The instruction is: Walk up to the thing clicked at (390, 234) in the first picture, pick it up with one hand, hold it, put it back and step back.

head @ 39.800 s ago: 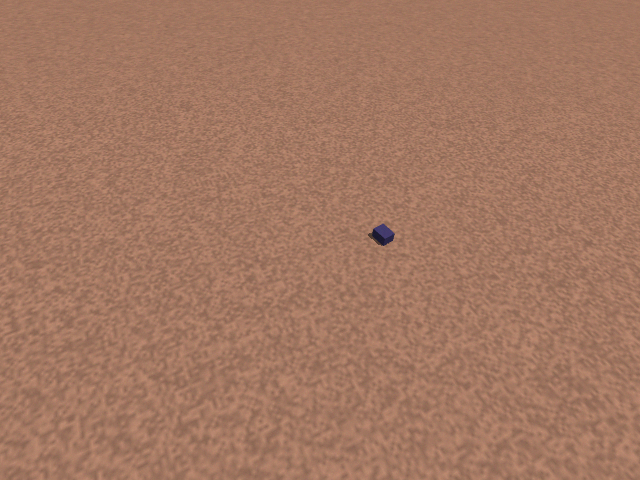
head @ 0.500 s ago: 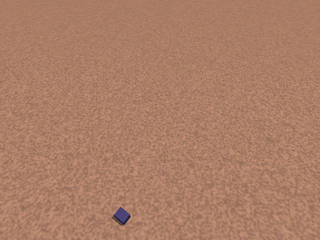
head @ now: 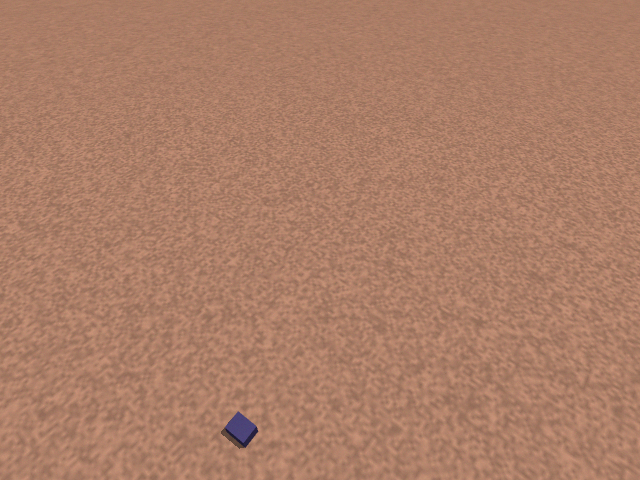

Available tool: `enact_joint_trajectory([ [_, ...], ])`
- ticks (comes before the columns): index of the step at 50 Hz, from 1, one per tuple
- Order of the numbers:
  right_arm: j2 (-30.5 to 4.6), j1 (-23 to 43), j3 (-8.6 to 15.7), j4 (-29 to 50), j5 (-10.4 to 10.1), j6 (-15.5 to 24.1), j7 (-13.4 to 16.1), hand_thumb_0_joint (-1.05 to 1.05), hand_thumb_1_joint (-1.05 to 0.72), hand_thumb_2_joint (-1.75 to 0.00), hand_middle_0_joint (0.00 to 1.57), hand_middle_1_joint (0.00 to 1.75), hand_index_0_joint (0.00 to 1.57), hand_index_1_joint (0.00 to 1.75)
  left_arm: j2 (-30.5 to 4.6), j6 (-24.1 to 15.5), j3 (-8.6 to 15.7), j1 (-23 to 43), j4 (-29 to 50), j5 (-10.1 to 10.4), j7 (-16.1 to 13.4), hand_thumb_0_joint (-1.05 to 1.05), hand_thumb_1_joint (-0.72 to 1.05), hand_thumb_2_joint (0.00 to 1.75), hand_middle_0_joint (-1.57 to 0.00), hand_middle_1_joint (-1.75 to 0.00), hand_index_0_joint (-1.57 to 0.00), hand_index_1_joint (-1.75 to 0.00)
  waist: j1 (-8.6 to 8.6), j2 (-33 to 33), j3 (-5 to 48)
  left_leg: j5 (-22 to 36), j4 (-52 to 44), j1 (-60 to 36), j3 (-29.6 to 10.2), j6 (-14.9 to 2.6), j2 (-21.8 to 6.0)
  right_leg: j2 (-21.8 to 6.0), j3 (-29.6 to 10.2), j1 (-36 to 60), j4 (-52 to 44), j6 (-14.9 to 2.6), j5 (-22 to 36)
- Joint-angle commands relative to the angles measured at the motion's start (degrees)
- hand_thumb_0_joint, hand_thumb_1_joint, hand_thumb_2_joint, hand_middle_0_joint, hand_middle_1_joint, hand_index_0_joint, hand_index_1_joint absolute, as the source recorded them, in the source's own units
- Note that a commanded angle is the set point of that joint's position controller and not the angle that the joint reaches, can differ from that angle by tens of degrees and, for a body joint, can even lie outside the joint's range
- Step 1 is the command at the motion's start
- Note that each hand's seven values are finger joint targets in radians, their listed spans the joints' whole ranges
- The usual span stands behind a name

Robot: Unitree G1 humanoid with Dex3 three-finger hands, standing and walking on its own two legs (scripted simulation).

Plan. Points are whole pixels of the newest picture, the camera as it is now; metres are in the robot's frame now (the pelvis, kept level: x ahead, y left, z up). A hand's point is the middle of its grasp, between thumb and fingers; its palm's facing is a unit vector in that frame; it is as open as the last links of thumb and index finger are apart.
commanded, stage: stand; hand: left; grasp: from above
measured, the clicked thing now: (241, 429) +0.44 +0.23 -0.76
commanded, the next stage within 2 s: step back in 0.26 s
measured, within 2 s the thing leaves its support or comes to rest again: neither
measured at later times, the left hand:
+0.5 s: hand out of the picture +0.09 +0.28 -0.16, palm faces -0.04 -0.92 -0.39, open 7.4 cm
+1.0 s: hand out of the picture +0.02 +0.30 -0.18, palm faces -0.12 -0.92 -0.38, open 7.4 cm
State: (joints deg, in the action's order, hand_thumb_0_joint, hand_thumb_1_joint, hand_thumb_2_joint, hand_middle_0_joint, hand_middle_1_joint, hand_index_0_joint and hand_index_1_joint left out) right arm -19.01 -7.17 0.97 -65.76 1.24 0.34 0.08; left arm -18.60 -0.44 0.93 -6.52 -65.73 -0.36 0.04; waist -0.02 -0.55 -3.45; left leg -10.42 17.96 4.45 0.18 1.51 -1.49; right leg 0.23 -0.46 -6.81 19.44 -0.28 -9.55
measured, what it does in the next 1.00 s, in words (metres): walks backwards: left foot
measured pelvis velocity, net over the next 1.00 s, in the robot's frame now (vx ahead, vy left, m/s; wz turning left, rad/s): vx -0.11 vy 0.05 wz -0.10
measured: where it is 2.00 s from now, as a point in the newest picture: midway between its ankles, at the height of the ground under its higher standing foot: outside the picture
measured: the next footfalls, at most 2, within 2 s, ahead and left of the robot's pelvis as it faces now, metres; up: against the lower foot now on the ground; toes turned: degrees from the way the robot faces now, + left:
left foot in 0.58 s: -0.03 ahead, +0.14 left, +0.00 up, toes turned -2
right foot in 1.02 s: -0.10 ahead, -0.08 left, +0.00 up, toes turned -2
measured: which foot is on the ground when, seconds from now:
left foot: down 0.00-0.40, up 0.42-0.56, down 0.58-1.00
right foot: down 0.00-0.58, up 0.60-1.00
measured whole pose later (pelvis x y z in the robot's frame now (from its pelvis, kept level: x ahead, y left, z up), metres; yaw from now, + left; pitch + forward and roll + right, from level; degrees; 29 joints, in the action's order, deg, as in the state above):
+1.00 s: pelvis -0.11 +0.05 -0.03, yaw -6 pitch -2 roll +0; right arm -20.6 -7.9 2.6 -49.5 1.3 -1.3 1.0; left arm -22.3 3.5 4.3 -7.2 -49.3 -1.0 -0.3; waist -0.6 1.1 -11.9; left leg -16.6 37.5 18.6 3.7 -2.4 -0.6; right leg 2.2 -4.8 -16.2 43.0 -0.1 -25.1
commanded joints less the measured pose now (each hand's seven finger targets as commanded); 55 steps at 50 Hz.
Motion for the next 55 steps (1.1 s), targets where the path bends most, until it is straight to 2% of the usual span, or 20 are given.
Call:
enact_joint_trajectory([
  [1, -11.3, 1.8, 1.7, 3.4, -0.3, 1.2, 0.6, 0.00, -0.90, -0.90, 0.20, 0.30, 0.20, 0.30, -12.5, -1.4, 2.2, 2.6, 3.7, -0.2, -0.9, 0.00, 0.90, 0.90, -0.20, -0.30, -0.20, -0.30, -0.07, 0.7, 3.4, 3.0, -3.6, 1.2, -4.5, -2.21, -5.8, -7.0, -5.9, 0.3, -3.8, -1.11, 3.7],
  [12, -11.8, 1.6, 1.5, 3.4, -0.4, 1.4, 0.7, 0.00, -0.90, -0.90, 0.20, 0.30, 0.20, 0.30, -12.5, -1.4, 1.9, 2.5, 3.7, -0.1, -0.8, 0.00, 0.90, 0.90, -0.20, -0.30, -0.20, -0.30, -0.13, 0.1, 4.5, 5.9, -3.1, 0.2, -4.4, -2.04, -6.1, -7.1, -5.9, 1.0, -2.9, -1.23, 8.3],
  [13, -15.4, 3.7, 2.7, 4.9, -0.8, 0.4, 0.6, 0.00, -0.90, -0.90, 0.20, 0.30, 0.20, 0.30, -17.0, -0.8, 4.3, 2.3, 5.9, 0.8, -1.0, 0.00, 0.90, 0.90, -0.20, -0.30, -0.20, -0.30, 0.15, 1.5, -0.9, 13.5, 3.0, 4.5, -5.1, -3.13, -5.3, -6.6, -7.2, -3.3, 1.6, -1.37, 19.2],
  [16, -14.3, 1.8, 3.2, 6.8, -1.7, -0.5, 0.5, 0.00, -0.90, -0.90, 0.20, 0.30, 0.20, 0.30, -17.0, -0.3, 4.8, 1.2, 8.5, 1.0, -1.4, 0.00, 0.90, 0.90, -0.20, -0.30, -0.20, -0.30, -0.45, 3.2, 5.9, 15.1, 11.3, 3.1, -2.6, -3.72, -3.5, -8.6, -8.2, -2.1, 3.9, -4.79, 24.0],
  [22, -12.7, -2.6, 4.2, 10.4, -1.2, -2.9, 0.0, 0.00, -0.90, -0.90, 0.20, 0.30, 0.20, 0.30, -19.0, 0.7, 5.7, 6.0, 15.7, -1.2, -1.8, 0.00, 0.90, 0.90, -0.20, -0.30, -0.20, -0.30, -1.50, 12.0, 7.1, -21.7, 34.8, 9.8, -4.1, -4.07, 3.4, -19.5, -16.5, -8.9, 3.2, -15.49, 22.3],
  [25, -13.0, -4.1, 4.6, 11.5, -1.2, -2.3, 0.0, 0.00, -0.90, -0.90, 0.20, 0.30, 0.20, 0.30, -17.5, 1.2, 5.0, 6.8, 17.3, -1.7, -2.0, 0.00, 0.90, 0.90, -0.20, -0.30, -0.20, -0.30, -1.20, 11.2, 7.6, -16.2, 28.3, 11.1, -2.5, -3.42, 3.3, -15.2, -12.7, -6.6, 8.3, -12.53, 24.3],
  [27, -12.7, -6.9, 4.7, 11.1, -0.3, -1.4, 0.3, 0.00, -0.90, -0.90, 0.20, 0.30, 0.20, 0.30, -17.5, 2.1, 4.7, 7.0, 18.4, -0.8, -1.8, 0.00, 0.90, 0.90, -0.20, -0.30, -0.20, -0.30, -2.74, 8.3, 7.6, -2.2, 9.5, 8.3, -0.3, -2.91, 2.5, -11.5, -10.2, -5.0, 14.0, -8.12, 19.4],
  [28, -14.2, -6.6, 5.3, 11.4, 0.8, -1.0, 0.5, 0.00, -0.90, -0.90, 0.20, 0.30, 0.20, 0.30, -15.7, 2.7, 4.3, 6.8, 19.2, -0.2, -1.5, 0.00, 0.90, 0.90, -0.20, -0.30, -0.20, -0.30, -2.56, 1.9, 6.5, 8.7, 4.0, 6.3, -5.5, -3.36, -1.4, -7.3, -8.2, -7.9, 19.3, -5.17, 12.2],
  [29, -19.5, -4.9, 6.5, 12.5, 1.9, -0.6, 0.6, 0.00, -0.90, -0.90, 0.20, 0.30, 0.20, 0.30, -12.6, 2.9, 3.8, 4.6, 20.1, 0.4, -1.6, 0.00, 0.90, 0.90, -0.20, -0.30, -0.20, -0.30, -0.93, -10.4, 6.7, 24.2, 1.7, 0.5, -20.3, -6.47, -12.6, 1.9, -5.5, -17.8, 28.0, -2.46, -5.8],
  [30, -21.9, -3.2, 6.9, 13.6, 1.1, -0.5, 0.5, 0.00, -0.90, -0.90, 0.20, 0.30, 0.20, 0.30, -13.3, 3.2, 3.9, 4.2, 19.8, -0.1, -2.3, 0.00, 0.90, 0.90, -0.20, -0.30, -0.20, -0.30, -0.96, -9.2, 5.9, 39.0, 4.7, 0.4, -21.1, -10.75, -16.8, 6.8, -7.6, -21.5, 35.7, -1.12, -25.6],
  [32, -20.7, -2.0, 7.0, 15.1, 0.6, -0.3, 1.1, 0.00, -0.90, -0.90, 0.20, 0.30, 0.20, 0.30, -14.7, 3.4, 4.7, 5.7, 19.0, -0.9, -3.1, 0.00, 0.90, 0.90, -0.20, -0.30, -0.20, -0.30, -2.69, -7.5, 5.3, 33.9, 3.3, 3.8, -22.7, -11.83, -17.8, 6.9, -13.8, -21.2, 45.6, -0.93, -26.1],
  [35, -16.7, 2.1, 5.8, 17.0, 0.6, -0.1, 2.2, 0.00, -0.90, -0.90, 0.20, 0.30, 0.20, 0.30, -14.6, 3.2, 4.8, -0.5, 18.3, -0.1, -2.4, 0.00, 0.90, 0.90, -0.20, -0.30, -0.20, -0.30, 1.52, -8.1, 5.5, 35.4, 8.7, -2.9, -12.5, -9.94, -11.2, 6.0, -12.3, -25.2, 48.4, -0.32, -17.7],
  [39, -16.2, -2.6, 5.9, 17.4, 0.0, -0.2, 2.5, 0.00, -0.90, -0.90, 0.20, 0.30, 0.20, 0.30, -13.8, 2.7, 5.5, 1.1, 20.4, -0.7, -1.9, 0.00, 0.90, 0.90, -0.20, -0.30, -0.20, -0.30, -1.69, -5.9, 5.4, 36.6, 9.9, -6.6, -12.7, -13.00, -12.6, 5.6, -9.9, -23.9, 43.5, 1.79, -18.5],
  [45, -17.4, -4.3, 6.3, 19.2, -0.1, -0.4, 2.3, 0.00, -0.90, -0.90, 0.20, 0.30, 0.20, 0.30, -13.0, 2.5, 6.0, -0.5, 22.1, -0.8, -1.4, 0.00, 0.90, 0.90, -0.20, -0.30, -0.20, -0.30, -2.54, -6.9, 7.8, 30.6, 11.6, -6.6, -13.5, -14.51, -13.9, 2.4, -5.9, -18.9, 29.6, 0.96, -18.4],
  [49, -18.3, -0.4, 6.2, 20.5, -0.3, -0.9, 1.8, 0.00, -0.90, -0.90, 0.20, 0.30, 0.20, 0.30, -12.6, 2.1, 6.3, -5.4, 20.0, -1.3, -1.0, 0.00, 0.90, 0.90, -0.20, -0.30, -0.20, -0.30, 0.31, -7.4, 8.0, 19.0, 12.4, 3.2, -13.0, -12.51, -13.6, 1.3, -1.8, -7.9, 14.7, -0.88, -11.0],
  [51, -16.5, 0.6, 5.3, 20.5, -1.0, -1.2, 1.5, 0.00, -0.90, -0.90, 0.20, 0.30, 0.20, 0.30, -14.3, 1.4, 7.0, -7.7, 19.0, -1.9, -0.9, 0.00, 0.90, 0.90, -0.20, -0.30, -0.20, -0.30, 1.51, -2.5, 7.8, 9.9, 15.7, 12.4, -10.8, -8.02, -9.9, -1.3, -6.1, 0.3, 6.9, -2.69, 0.9],
  [52, -14.4, 0.7, 4.7, 21.2, -1.4, -1.2, 1.4, 0.00, -0.90, -0.90, 0.20, 0.30, 0.20, 0.30, -17.9, 1.1, 8.0, -7.2, 20.1, -2.2, -0.9, 0.00, 0.90, 0.90, -0.20, -0.30, -0.20, -0.30, 1.27, 6.6, 7.0, -0.4, 23.4, 20.3, -7.4, -4.22, -2.6, -9.8, -19.2, 1.9, 4.3, -6.81, 6.4],
  [53, -13.1, 2.7, 4.7, 21.0, -1.6, -1.6, 1.8, 0.00, -0.90, -0.90, 0.20, 0.30, 0.20, 0.30, -22.0, 1.3, 8.5, -3.6, 21.4, -1.3, -0.7, 0.00, 0.90, 0.90, -0.20, -0.30, -0.20, -0.30, 2.49, 16.3, 3.7, -21.9, 36.7, 19.2, -1.6, -1.76, 6.9, -20.3, -28.7, -8.4, -0.8, -16.66, 10.9],
  [54, -14.6, 1.6, 5.2, 20.3, -1.1, -2.0, 1.9, 0.00, -0.90, -0.90, 0.20, 0.30, 0.20, 0.30, -21.4, 0.8, 8.3, -1.6, 23.5, -1.9, -0.7, 0.00, 0.90, 0.90, -0.20, -0.30, -0.20, -0.30, 2.03, 13.4, 1.7, -26.9, 47.1, 18.0, -6.6, -1.29, 6.7, -22.3, -31.4, -13.0, -0.7, -18.56, 12.7],
  [55, -14.7, -1.0, 5.0, 19.3, -1.3, -2.3, 1.8, 0.00, -0.90, -0.90, 0.20, 0.30, 0.20, 0.30, -18.5, 0.8, 7.7, 0.5, 23.9, -0.9, -1.0, 0.00, 0.90, 0.90, -0.20, -0.30, -0.20, -0.30, 0.41, 8.3, 1.4, -23.5, 50.5, 19.0, -9.8, -1.30, 7.1, -18.6, -24.8, -12.0, 0.9, -16.52, 14.8],
])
